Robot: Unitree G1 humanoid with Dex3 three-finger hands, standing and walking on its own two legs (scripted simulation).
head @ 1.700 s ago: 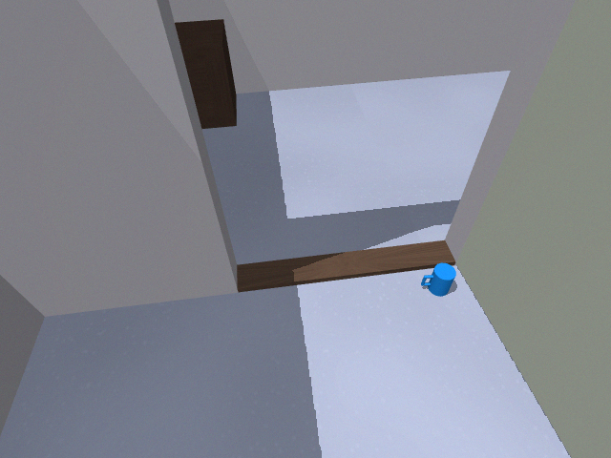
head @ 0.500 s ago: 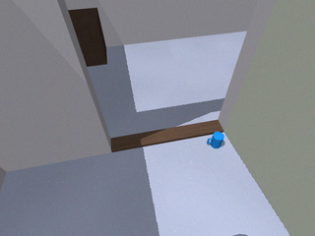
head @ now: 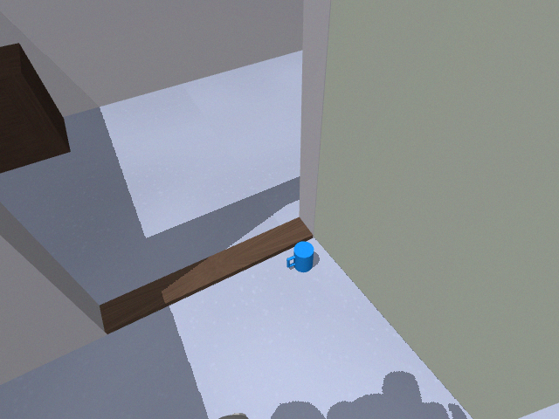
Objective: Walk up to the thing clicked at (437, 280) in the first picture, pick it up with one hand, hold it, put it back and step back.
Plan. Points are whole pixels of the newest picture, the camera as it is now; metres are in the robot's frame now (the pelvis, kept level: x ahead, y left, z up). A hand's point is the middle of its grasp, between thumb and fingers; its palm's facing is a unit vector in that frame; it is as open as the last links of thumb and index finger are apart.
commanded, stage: walk up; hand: left
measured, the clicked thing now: (299, 258) +0.83 +0.00 -0.71
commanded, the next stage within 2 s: none
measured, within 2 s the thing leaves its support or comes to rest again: neither
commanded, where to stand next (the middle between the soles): +0.44 -0.08 m, yaw -17 degrees
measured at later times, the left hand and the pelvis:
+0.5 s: hand (204, 296) +0.37 +0.19 -0.13, palm faces -0.27 -0.87 -0.40, open 7.4 cm; pelvis +0.19 -0.06 -0.01, yaw -11 degrees
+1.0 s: hand (222, 261) +0.46 +0.17 -0.16, palm faces -0.28 -0.87 -0.40, open 7.4 cm; pelvis +0.34 -0.08 -0.01, yaw -17 degrees
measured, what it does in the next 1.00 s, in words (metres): walks ahead, turning right: left foot, then right foot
